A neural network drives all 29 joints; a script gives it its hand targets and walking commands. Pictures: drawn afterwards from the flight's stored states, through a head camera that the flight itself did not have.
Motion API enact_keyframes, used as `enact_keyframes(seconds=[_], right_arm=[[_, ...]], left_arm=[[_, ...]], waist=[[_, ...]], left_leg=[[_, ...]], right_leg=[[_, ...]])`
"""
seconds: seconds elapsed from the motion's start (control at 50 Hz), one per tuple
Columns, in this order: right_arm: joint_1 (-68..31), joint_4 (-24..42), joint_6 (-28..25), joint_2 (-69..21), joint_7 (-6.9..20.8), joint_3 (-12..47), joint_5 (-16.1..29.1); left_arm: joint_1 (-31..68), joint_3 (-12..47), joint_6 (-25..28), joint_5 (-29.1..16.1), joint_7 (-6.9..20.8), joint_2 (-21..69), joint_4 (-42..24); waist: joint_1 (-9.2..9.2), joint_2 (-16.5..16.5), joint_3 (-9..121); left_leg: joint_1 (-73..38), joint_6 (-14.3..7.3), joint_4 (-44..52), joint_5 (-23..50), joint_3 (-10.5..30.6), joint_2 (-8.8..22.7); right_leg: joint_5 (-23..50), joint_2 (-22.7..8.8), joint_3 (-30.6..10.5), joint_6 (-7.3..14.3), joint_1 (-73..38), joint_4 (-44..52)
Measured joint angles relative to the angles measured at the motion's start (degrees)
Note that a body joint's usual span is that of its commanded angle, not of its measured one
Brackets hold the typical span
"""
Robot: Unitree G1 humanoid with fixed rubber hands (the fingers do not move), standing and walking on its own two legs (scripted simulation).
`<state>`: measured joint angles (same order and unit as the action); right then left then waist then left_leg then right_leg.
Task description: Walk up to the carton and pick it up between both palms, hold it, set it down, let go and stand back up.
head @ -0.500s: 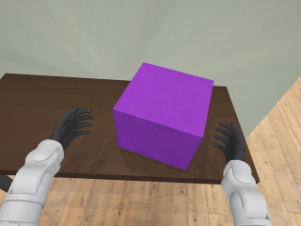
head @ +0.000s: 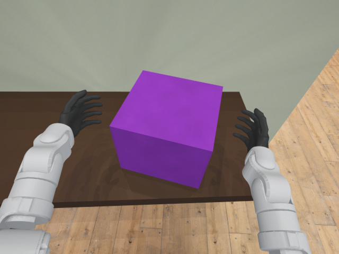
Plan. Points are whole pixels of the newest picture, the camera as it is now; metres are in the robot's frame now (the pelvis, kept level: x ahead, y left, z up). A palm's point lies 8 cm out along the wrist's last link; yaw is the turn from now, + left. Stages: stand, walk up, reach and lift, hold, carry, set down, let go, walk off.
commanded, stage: reach and lift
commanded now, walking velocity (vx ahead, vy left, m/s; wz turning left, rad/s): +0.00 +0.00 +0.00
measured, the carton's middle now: (170, 128) +0.47 -0.02 +0.00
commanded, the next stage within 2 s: none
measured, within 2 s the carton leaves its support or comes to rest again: neither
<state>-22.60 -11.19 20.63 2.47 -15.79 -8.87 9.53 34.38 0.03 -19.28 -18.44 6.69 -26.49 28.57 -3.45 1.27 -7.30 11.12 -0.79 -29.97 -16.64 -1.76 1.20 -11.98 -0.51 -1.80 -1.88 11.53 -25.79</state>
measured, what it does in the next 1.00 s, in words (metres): stands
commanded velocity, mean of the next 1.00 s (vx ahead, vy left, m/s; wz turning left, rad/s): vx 0.00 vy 0.00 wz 0.00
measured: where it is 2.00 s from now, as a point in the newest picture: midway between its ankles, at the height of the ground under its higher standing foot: outside the picture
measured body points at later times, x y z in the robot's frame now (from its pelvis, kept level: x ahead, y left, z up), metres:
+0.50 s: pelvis +0.01 +0.00 +0.00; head +0.04 +0.01 +0.45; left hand +0.48 +0.19 +0.14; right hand +0.40 -0.20 +0.11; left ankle +0.00 +0.11 -0.74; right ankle +0.02 -0.15 -0.74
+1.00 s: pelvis +0.01 +0.00 +0.00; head +0.08 +0.01 +0.44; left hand +0.50 +0.20 +0.09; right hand +0.43 -0.20 +0.07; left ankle +0.00 +0.11 -0.74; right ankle +0.02 -0.15 -0.74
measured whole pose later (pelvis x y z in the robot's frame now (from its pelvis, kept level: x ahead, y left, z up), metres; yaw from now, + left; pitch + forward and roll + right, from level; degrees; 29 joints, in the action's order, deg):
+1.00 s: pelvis +0.01 +0.00 +0.00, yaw +0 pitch +9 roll -1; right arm -46.1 -51.0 2.3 2.5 -15.8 -8.9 9.5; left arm 56.9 0.0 0.2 -18.4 6.3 -26.5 69.9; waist -7.3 1.3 0.6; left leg 23.1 -0.3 -29.5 -15.3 -1.8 1.2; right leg -11.0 -0.5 -1.8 -1.9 23.7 -25.8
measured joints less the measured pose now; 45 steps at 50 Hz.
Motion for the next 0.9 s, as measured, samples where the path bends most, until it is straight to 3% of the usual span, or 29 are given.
enact_keyframes(seconds=[0.28, 0.54, 0.9], right_arm=[[-9.8, -11.2, -1.5, 0.0, 0.0, -0.1, 0.0], [-18.1, -24.3, -6.3, 0.0, 0.0, -0.1, 0.0], [-23.5, -37.5, -14.7, 0.0, 0.0, -0.1, 0.0]], left_arm=[[9.6, 0.0, 4.5, 0.0, 0.0, 0.0, 15.0], [18.7, 0.0, 9.4, 0.0, -0.6, 0.0, 28.9], [22.7, 0.0, 15.5, 0.0, -0.7, 0.0, 38.8]], waist=[[-2.18, 0.0, 2.4], [-3.36, 0.0, 5.5], [-3.88, 0.0, 7.2]], left_leg=[[0.6, 0.2, 0.7, 0.3, 0.0, 0.0], [3.7, 0.3, 0.7, 0.3, 0.0, 0.0], [8.8, 0.5, 0.7, 0.7, 0.0, 0.0]], right_leg=[[-0.1, 0.0, 0.0, 0.0, 0.9, 0.0], [-0.1, 0.0, 0.0, 0.0, 4.0, 0.0], [0.3, 0.0, 0.0, 0.0, 9.1, 0.0]])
